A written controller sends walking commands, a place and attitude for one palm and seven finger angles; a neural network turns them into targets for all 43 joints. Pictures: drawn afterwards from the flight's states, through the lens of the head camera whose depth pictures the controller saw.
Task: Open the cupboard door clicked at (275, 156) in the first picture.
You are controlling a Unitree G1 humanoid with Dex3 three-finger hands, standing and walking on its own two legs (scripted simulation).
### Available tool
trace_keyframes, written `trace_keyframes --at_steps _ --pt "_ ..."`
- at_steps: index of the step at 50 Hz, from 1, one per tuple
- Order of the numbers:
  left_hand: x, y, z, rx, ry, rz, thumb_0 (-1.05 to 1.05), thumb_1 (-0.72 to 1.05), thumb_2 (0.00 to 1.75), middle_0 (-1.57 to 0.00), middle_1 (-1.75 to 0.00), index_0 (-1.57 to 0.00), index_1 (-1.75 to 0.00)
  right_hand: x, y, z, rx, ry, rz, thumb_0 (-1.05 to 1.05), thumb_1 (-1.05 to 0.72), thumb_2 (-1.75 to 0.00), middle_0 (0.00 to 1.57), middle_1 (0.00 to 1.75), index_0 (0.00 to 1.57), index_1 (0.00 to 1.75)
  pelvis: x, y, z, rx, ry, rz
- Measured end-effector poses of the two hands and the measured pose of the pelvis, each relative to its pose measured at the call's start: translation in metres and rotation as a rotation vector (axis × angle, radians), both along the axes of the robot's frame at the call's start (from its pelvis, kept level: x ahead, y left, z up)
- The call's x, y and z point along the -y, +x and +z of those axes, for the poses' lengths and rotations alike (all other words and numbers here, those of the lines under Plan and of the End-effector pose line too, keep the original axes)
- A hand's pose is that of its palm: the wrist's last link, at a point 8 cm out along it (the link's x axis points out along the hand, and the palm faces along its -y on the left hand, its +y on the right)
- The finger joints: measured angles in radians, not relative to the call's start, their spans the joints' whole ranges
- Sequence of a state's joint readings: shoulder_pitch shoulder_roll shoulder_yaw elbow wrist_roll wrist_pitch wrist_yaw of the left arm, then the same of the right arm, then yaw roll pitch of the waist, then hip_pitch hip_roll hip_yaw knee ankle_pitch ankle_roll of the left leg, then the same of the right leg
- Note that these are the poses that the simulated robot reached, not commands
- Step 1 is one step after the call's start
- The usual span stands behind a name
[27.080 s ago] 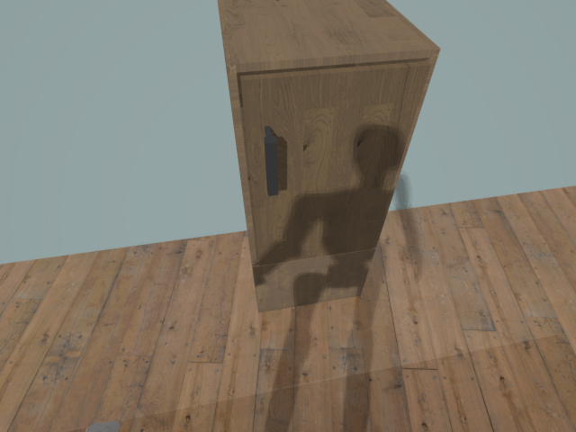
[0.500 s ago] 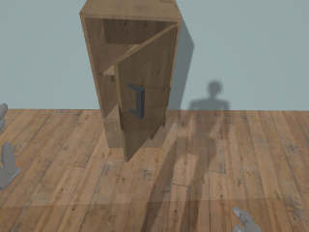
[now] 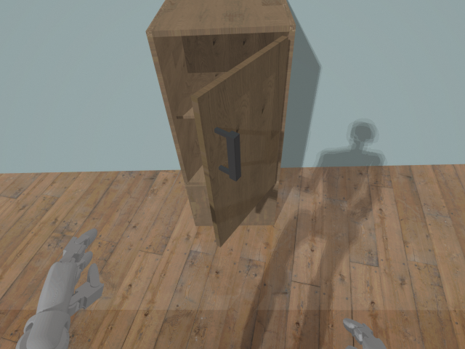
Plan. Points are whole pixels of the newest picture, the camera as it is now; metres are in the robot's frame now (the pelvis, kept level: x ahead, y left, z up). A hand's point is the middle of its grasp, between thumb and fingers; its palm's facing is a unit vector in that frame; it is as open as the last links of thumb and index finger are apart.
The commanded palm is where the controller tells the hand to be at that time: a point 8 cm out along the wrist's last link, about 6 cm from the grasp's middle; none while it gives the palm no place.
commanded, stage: let the arm hang, fingers relaxed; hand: left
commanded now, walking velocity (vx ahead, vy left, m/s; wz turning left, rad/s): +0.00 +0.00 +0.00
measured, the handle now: (227, 154) +0.55 +0.05 +0.01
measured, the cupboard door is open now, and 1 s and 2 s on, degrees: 54 54 54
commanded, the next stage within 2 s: look to check the result in 0.98 s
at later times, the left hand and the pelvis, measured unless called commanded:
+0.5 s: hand out of the picture -0.06 +0.17 -0.16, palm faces +0.06 -0.98 -0.21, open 7.3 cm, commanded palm none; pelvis +0.00 -0.01 +0.01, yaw +1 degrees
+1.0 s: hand out of the picture -0.02 +0.13 -0.16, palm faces +0.07 -0.99 -0.14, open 7.4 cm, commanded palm none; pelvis +0.00 -0.01 +0.01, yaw +0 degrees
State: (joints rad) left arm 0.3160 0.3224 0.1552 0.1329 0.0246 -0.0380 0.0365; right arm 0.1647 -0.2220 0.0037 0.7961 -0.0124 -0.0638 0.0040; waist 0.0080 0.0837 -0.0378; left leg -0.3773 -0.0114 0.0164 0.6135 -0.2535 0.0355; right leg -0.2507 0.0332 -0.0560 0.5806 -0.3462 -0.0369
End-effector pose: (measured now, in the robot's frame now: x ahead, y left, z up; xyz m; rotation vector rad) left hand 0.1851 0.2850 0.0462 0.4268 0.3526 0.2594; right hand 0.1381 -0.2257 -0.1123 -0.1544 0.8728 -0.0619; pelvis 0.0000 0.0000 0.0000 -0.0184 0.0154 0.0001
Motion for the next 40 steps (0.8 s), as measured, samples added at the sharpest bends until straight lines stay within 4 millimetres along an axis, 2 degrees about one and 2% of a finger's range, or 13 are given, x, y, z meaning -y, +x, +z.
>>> trace_keyframes --at_steps 2,4,6,7,8,11,15,19,23,29,34,40 --pt "0.014 -0.017 -0.065 -0.236 -0.118 0.043 0.0 0.9 0.9 -0.2 -0.3 -0.2 -0.3 0.009 -0.011 -0.006 -0.063 -0.023 -0.017 0.01 -0.91 -0.9 0.2 0.3 0.2 0.3 0.001 0.001 -0.002 0.013 0.008 0.007" --pt "0.037 -0.045 -0.119 -0.45 -0.226 0.064 0.0 0.9 0.9 -0.2 -0.3 -0.2 -0.3 0.017 -0.028 -0.008 -0.126 -0.051 -0.039 0.01 -0.91 -0.9 0.2 0.3 0.2 0.3 0.003 0.001 -0.003 0.027 0.015 0.01" --pt "0.064 -0.08 -0.159 -0.638 -0.322 0.068 0.01 0.91 0.9 -0.2 -0.3 -0.2 -0.3 0.023 -0.048 -0.007 -0.197 -0.082 -0.059 0.01 -0.91 -0.9 0.2 0.3 0.2 0.3 0.005 0.002 -0.002 0.037 0.016 0.011" --pt "0.078 -0.099 -0.173 -0.72 -0.365 0.068 0.01 0.91 0.9 -0.2 -0.3 -0.2 -0.3 0.026 -0.059 -0.006 -0.237 -0.096 -0.067 0.01 -0.91 -0.9 0.2 0.3 0.2 0.3 0.007 0.002 0.0 0.04 0.014 0.012" --pt "0.08 -0.112 -0.18 -0.741 -0.401 0.129 -0.01 0.94 0.9 -0.2 -0.3 -0.2 -0.3 0.028 -0.07 -0.004 -0.28 -0.109 -0.072 0.01 -0.91 -0.9 0.2 0.3 0.2 0.3 0.008 0.002 0.001 0.04 0.011 0.018" --pt "0.072 -0.144 -0.188 -0.822 -0.406 0.191 -0.05 1.02 0.9 -0.21 -0.3 -0.21 -0.3 0.03 -0.102 -0.003 -0.41 -0.132 -0.074 0.01 -0.91 -0.9 0.2 0.3 0.2 0.3 0.013 0.0 0.006 0.037 0.003 0.027" --pt "0.065 -0.189 -0.187 -0.963 -0.386 0.228 -0.04 1.0 0.9 -0.21 -0.3 -0.21 -0.3 0.026 -0.134 -0.007 -0.519 -0.116 -0.097 0.01 -0.91 -0.9 0.2 0.3 0.2 0.3 0.013 0.0 0.01 0.037 -0.002 0.026" --pt "0.062 -0.225 -0.18 -1.068 -0.365 0.265 -0.02 0.96 0.9 -0.2 -0.3 -0.2 -0.3 0.015 -0.154 -0.015 -0.57 -0.073 -0.112 0.01 -0.91 -0.9 0.2 0.3 0.2 0.3 0.011 0.0 0.012 0.046 0.001 0.02" --pt "0.064 -0.244 -0.174 -1.117 -0.354 0.287 -0.01 0.93 0.9 -0.2 -0.3 -0.2 -0.3 0.0 -0.165 -0.022 -0.592 -0.025 -0.114 0.01 -0.91 -0.9 0.2 0.3 0.2 0.3 0.009 -0.002 0.013 0.053 0.005 0.014" --pt "0.076 -0.247 -0.174 -1.115 -0.369 0.284 0.0 0.91 0.9 -0.2 -0.3 -0.2 -0.3 -0.02 -0.168 -0.029 -0.594 0.033 -0.11 0.01 -0.91 -0.9 0.2 0.3 0.2 0.3 0.009 -0.003 0.013 0.058 0.009 0.009" --pt "0.09 -0.234 -0.178 -1.078 -0.398 0.257 0.0 0.91 0.9 -0.2 -0.3 -0.2 -0.3 -0.027 -0.167 -0.03 -0.581 0.053 -0.114 0.01 -0.91 -0.9 0.2 0.3 0.2 0.3 0.009 -0.002 0.013 0.058 0.013 0.006" --pt "0.104 -0.216 -0.183 -1.032 -0.432 0.224 0.0 0.91 0.9 -0.2 -0.3 -0.2 -0.3 -0.026 -0.167 -0.029 -0.571 0.045 -0.127 0.01 -0.91 -0.9 0.2 0.3 0.2 0.3 0.01 0.0 0.013 0.058 0.014 0.004"
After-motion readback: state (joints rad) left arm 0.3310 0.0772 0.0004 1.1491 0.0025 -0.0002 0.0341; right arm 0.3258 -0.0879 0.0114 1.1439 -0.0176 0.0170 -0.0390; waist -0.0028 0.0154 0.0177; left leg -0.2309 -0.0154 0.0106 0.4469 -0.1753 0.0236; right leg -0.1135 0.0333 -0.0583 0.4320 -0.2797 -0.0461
